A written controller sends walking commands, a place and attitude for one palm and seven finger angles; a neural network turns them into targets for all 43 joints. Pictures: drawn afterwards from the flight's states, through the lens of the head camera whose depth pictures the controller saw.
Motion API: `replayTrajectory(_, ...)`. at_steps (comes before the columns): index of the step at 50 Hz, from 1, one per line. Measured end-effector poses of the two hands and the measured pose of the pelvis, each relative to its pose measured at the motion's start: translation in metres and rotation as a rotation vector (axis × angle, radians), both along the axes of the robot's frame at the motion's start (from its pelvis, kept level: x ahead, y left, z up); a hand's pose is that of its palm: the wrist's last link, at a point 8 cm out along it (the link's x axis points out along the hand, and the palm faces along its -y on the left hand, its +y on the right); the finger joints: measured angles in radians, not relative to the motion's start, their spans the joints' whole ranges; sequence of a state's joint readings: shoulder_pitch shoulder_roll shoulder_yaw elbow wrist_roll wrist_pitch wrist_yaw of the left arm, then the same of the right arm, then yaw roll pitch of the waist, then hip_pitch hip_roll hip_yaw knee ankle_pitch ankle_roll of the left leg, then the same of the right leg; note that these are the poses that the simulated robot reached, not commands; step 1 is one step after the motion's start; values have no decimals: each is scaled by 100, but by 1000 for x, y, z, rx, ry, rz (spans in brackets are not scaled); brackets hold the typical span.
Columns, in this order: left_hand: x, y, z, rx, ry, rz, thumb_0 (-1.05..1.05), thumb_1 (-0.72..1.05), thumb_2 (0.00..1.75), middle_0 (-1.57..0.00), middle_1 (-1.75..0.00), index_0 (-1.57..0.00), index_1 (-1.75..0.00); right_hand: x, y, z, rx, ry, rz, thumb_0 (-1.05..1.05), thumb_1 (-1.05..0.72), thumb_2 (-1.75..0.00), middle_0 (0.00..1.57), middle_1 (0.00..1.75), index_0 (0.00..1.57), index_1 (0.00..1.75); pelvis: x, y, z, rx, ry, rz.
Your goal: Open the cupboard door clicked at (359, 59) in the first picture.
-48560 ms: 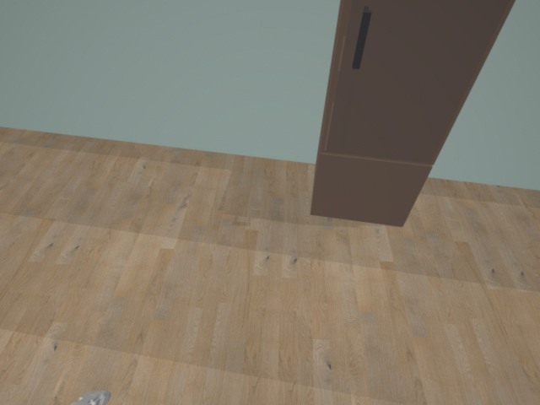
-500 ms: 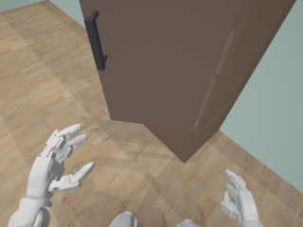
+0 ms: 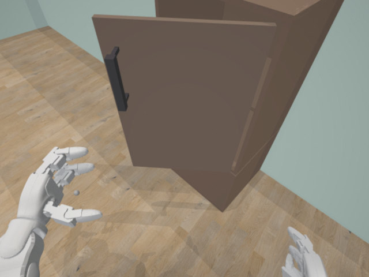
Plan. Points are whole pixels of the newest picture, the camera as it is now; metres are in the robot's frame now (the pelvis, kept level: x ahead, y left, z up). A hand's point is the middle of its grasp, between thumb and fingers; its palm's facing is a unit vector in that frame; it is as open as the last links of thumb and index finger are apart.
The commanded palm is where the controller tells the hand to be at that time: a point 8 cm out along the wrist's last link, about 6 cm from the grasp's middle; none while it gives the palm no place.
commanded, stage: raise the hand with hooked fingers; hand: left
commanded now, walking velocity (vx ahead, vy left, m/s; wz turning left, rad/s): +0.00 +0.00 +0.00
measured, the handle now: (119, 80) +0.55 +0.22 +0.13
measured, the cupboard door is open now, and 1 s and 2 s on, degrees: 40 40 40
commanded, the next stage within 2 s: move the hooked fingers beside the handle in 0.98 s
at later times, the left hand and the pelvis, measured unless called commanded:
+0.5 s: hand (51, 144) +0.30 +0.27 +0.16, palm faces +0.10 -0.99 -0.05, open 14.0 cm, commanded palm +0.27 +0.31 +0.15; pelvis +0.01 -0.01 +0.02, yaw +0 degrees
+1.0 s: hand (66, 144) +0.31 +0.25 +0.15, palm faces +0.08 -1.00 -0.03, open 14.0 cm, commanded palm +0.28 +0.29 +0.15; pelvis +0.01 -0.02 +0.02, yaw -1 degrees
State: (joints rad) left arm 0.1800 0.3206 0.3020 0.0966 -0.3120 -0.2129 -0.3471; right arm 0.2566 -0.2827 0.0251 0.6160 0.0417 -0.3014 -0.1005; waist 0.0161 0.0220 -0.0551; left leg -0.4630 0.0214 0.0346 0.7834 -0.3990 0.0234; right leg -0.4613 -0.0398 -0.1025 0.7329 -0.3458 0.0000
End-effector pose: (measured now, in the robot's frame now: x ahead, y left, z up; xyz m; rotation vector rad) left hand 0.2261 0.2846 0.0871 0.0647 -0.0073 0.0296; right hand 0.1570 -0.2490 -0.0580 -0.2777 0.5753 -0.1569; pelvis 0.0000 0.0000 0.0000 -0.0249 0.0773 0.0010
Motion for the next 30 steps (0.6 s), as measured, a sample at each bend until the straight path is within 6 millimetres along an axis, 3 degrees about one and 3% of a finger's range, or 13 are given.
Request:
replayTrajectory(6, 12, 19, 26, -10, -46, 58, 0, -35, 37, -29, -110, -29, -110, 20, 14, 13, 31, -55, 42, 1, -90, -90, 20, 30, 20, 30, 4, -1, 7, 3, -28, 1)
replayTrajectory(14, 23, 25, 37, -11, 13, 47, -1, -46, 32, -30, -118, -29, -117, 25, 23, 10, 59, -30, 68, 1, -90, -90, 20, 30, 21, 30, 6, -4, 13, 5, -47, 5)
replayTrajectory(23, 44, 38, 70, -11, -53, 78, -1, -50, 30, -30, -120, -30, -119, 12, 10, 5, 53, 28, 36, 1, -90, -90, 20, 30, 21, 30, 9, -12, 18, 12, -63, 4)
replayTrajectory(30, 61, 30, 69, -20, 17, 31, -1, -50, 30, -30, -120, -30, -120, 3, -10, 3, 41, 50, -7, 1, -90, -90, 20, 30, 21, 30, 10, -16, 20, 17, -56, -5)
